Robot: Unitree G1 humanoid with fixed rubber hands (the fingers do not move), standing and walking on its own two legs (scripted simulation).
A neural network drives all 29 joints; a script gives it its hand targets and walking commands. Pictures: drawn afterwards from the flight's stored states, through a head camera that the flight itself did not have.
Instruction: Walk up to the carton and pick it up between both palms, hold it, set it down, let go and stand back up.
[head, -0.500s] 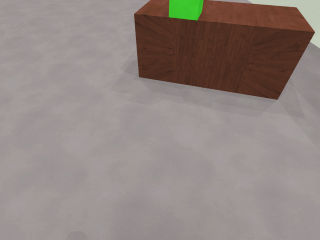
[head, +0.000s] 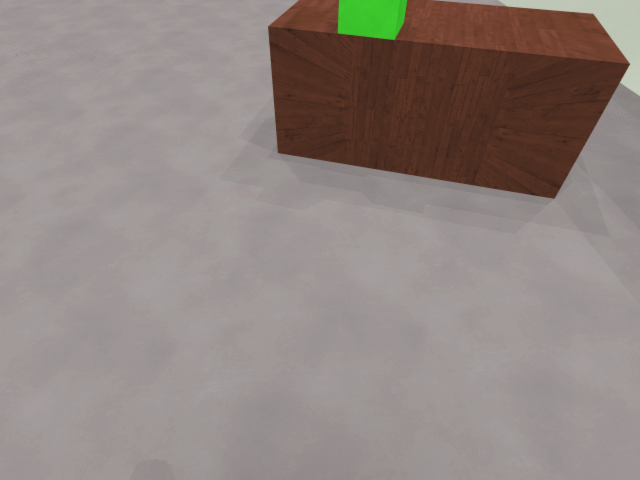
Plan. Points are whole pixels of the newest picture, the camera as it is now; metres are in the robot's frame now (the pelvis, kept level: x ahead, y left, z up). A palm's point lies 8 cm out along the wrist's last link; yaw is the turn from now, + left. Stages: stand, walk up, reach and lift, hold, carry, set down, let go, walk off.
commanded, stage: stand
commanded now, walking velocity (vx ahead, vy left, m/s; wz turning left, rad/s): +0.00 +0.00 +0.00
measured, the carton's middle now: out of the picture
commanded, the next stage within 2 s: walk up in 0.56 s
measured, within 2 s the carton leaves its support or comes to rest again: neither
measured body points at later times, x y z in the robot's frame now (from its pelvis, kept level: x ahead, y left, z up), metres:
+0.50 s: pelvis +0.00 +0.00 +0.00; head -0.01 +0.00 +0.45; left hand +0.10 +0.27 -0.11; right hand +0.08 -0.28 -0.13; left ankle +0.04 +0.12 -0.73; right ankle +0.03 -0.12 -0.73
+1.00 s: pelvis +0.02 +0.02 +0.00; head +0.00 +0.04 +0.45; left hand +0.11 +0.31 -0.12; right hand +0.08 -0.30 -0.11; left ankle +0.03 +0.12 -0.73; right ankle +0.03 -0.12 -0.72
